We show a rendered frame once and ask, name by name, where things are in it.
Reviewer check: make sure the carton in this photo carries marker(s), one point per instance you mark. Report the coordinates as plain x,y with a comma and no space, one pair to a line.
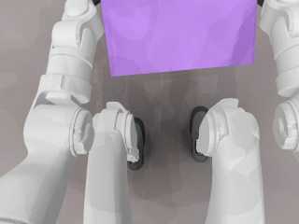
155,36

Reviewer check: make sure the robot left upper arm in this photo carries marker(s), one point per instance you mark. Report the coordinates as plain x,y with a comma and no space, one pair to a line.
55,135

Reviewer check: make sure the robot right foot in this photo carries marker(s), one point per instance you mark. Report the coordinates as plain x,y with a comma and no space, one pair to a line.
196,119

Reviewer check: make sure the robot left forearm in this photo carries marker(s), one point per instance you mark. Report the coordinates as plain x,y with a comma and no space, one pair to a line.
73,46

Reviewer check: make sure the robot right shin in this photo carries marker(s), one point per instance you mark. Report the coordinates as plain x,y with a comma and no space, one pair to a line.
228,102

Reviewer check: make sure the robot right forearm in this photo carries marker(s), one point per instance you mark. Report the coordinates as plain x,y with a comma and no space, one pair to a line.
280,20

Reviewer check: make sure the robot right upper arm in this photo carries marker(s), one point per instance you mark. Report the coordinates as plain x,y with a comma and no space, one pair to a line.
286,126

